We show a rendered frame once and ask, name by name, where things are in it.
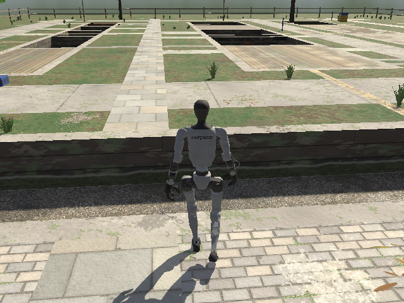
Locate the right robot forearm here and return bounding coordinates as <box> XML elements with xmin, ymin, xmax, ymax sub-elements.
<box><xmin>225</xmin><ymin>152</ymin><xmax>236</xmax><ymax>175</ymax></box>

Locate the left robot shin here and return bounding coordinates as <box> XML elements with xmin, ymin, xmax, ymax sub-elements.
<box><xmin>187</xmin><ymin>204</ymin><xmax>199</xmax><ymax>244</ymax></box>

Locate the right robot hand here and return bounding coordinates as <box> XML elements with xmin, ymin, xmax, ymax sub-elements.
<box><xmin>223</xmin><ymin>173</ymin><xmax>237</xmax><ymax>186</ymax></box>

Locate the robot left upper arm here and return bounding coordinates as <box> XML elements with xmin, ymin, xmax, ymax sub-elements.
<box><xmin>173</xmin><ymin>127</ymin><xmax>189</xmax><ymax>163</ymax></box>

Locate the left robot forearm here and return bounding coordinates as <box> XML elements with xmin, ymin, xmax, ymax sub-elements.
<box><xmin>167</xmin><ymin>154</ymin><xmax>179</xmax><ymax>185</ymax></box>

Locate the left robot hand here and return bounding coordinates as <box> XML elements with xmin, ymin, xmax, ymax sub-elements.
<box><xmin>165</xmin><ymin>183</ymin><xmax>180</xmax><ymax>201</ymax></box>

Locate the robot right upper arm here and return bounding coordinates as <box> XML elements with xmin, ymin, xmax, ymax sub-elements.
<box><xmin>215</xmin><ymin>127</ymin><xmax>232</xmax><ymax>161</ymax></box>

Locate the right robot thigh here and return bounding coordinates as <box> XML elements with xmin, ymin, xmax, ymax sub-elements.
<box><xmin>210</xmin><ymin>177</ymin><xmax>223</xmax><ymax>222</ymax></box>

